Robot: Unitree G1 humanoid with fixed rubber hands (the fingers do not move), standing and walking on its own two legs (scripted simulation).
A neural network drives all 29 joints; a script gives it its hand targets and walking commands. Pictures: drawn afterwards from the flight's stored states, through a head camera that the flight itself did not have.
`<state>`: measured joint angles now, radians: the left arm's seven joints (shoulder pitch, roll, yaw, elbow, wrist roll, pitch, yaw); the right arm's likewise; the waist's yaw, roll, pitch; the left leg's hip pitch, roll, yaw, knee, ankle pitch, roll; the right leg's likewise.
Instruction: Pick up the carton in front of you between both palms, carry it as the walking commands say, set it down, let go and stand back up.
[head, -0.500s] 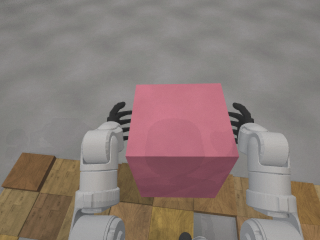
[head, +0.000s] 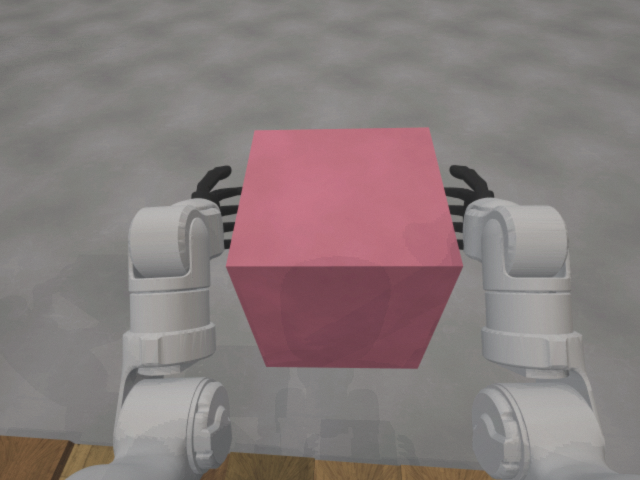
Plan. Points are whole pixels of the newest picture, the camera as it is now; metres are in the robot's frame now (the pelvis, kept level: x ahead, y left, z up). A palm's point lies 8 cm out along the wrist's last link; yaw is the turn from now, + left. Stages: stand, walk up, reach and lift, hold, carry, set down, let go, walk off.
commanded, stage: carry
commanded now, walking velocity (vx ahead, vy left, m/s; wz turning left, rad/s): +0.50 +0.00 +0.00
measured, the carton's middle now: (341, 256) +0.39 -0.01 +0.08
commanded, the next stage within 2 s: none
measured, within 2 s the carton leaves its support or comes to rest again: neither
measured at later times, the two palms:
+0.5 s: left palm (254, 137) +0.64 +0.12 +0.10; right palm (425, 127) +0.67 -0.17 +0.09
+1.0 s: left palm (278, 61) +1.02 +0.10 +0.07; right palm (403, 60) +1.00 -0.19 +0.07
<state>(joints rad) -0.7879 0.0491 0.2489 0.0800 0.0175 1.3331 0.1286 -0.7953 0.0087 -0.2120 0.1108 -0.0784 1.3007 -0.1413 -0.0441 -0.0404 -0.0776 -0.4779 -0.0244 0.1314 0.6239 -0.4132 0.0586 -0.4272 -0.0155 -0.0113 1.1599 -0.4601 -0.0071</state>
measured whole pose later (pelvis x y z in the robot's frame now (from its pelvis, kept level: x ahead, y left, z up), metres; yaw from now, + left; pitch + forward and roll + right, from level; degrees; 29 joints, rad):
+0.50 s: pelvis +0.30 -0.04 +0.01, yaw +0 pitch +5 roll +2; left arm -0.60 -0.02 0.19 0.13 0.05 1.18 0.11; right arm -0.62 0.02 -0.19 0.14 -0.09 1.21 -0.14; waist 0.07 0.00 -0.03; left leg -0.64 0.03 0.04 1.00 -0.35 0.01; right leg -0.28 0.00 -0.13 0.51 -0.32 -0.09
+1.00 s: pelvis +0.66 -0.02 -0.03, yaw +0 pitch +6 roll +0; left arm -0.60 -0.03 0.21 0.04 0.08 1.22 0.11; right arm -0.61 0.01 -0.18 0.10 -0.04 1.18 -0.15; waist -0.08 0.00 -0.02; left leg -0.27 -0.05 0.09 0.50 -0.33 0.09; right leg -0.75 -0.07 -0.02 0.96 -0.27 -0.01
